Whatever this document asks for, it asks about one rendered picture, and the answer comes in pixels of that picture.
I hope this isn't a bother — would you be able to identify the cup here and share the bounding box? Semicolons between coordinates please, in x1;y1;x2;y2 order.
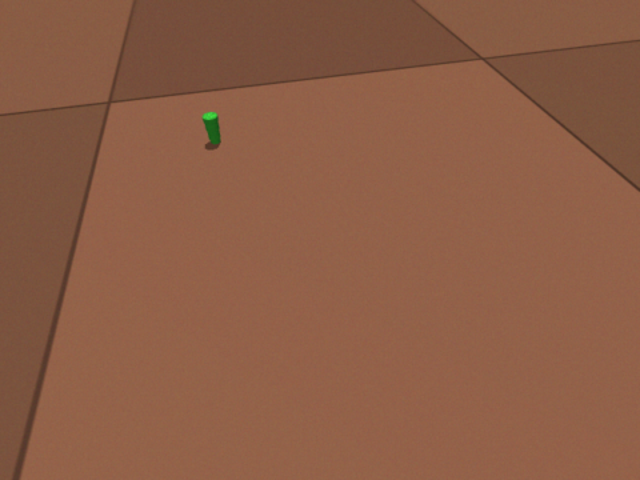
202;112;221;144

